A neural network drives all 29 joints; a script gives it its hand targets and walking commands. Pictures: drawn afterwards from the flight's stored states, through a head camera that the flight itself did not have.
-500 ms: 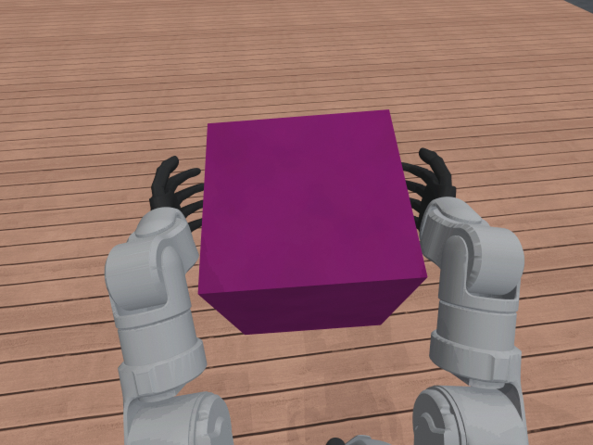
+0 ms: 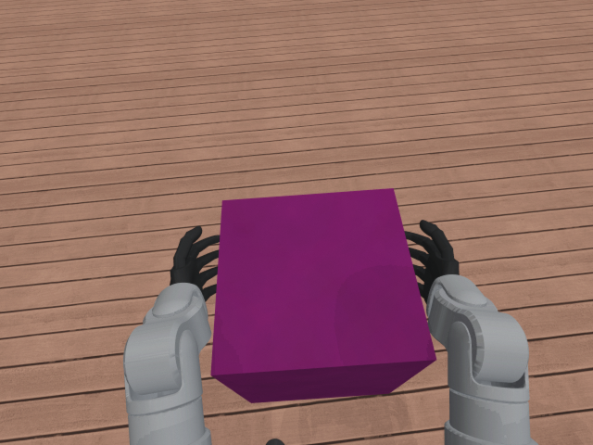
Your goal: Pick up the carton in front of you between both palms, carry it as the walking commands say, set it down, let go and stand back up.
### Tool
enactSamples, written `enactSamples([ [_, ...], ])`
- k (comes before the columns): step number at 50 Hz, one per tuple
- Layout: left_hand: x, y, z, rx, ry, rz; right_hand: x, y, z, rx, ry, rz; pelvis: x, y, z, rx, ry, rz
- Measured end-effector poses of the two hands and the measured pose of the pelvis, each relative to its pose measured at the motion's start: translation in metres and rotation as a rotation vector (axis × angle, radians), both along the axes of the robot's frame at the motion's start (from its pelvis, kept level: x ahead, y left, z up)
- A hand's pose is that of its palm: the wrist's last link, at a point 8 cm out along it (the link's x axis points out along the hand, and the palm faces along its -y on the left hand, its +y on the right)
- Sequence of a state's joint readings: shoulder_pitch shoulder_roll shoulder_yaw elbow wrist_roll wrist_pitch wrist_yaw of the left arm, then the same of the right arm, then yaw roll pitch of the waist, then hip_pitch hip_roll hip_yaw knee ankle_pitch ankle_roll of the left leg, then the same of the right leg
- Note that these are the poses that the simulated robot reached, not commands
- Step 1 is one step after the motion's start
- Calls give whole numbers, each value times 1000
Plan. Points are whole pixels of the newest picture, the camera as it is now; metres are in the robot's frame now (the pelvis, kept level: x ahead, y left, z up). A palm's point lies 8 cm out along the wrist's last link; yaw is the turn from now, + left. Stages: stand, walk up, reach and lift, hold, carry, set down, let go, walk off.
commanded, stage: carry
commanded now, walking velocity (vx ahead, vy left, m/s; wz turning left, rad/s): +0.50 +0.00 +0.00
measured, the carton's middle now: (314, 307) +0.29 +0.00 +0.02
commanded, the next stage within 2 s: none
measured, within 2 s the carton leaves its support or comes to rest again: neither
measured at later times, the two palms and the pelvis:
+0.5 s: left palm (235, 148) +0.56 +0.12 +0.08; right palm (410, 144) +0.56 -0.18 +0.07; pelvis +0.34 -0.03 -0.02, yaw +1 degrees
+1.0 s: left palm (231, 68) +0.83 +0.15 +0.09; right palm (371, 59) +0.82 -0.15 +0.10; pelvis +0.60 -0.01 +0.00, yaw -1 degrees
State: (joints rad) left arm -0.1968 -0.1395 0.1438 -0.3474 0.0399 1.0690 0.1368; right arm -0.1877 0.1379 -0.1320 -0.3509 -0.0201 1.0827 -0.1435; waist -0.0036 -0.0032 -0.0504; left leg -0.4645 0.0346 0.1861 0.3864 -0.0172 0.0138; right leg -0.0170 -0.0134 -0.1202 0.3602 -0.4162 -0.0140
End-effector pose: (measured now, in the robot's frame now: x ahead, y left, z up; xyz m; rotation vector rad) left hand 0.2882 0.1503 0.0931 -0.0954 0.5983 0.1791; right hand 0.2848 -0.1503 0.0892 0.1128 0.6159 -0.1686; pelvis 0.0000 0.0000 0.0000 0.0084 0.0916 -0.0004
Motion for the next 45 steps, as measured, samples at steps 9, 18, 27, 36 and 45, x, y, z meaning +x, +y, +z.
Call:
enactSamples([
  [9, 76, 9, 2, -15, 57, -45, 65, 10, 8, -40, 59, -22, 115, 15, 17, -21, 3, -28],
  [18, 178, -9, 19, -9, -22, -40, 169, -9, 24, -23, -20, -27, 240, -4, 11, -19, -28, -16],
  [27, 291, -33, -16, 27, 85, 29, 303, -33, -19, 6, 84, 42, 359, -40, -8, -14, -42, 31],
  [36, 380, -33, 5, 21, 78, 52, 397, -32, 0, 3, 75, 68, 453, -44, 21, 18, -24, 23],
  [45, 498, -12, 7, -9, -38, -4, 498, -12, 12, -28, -38, 7, 563, -14, -1, -16, -51, 2],
])
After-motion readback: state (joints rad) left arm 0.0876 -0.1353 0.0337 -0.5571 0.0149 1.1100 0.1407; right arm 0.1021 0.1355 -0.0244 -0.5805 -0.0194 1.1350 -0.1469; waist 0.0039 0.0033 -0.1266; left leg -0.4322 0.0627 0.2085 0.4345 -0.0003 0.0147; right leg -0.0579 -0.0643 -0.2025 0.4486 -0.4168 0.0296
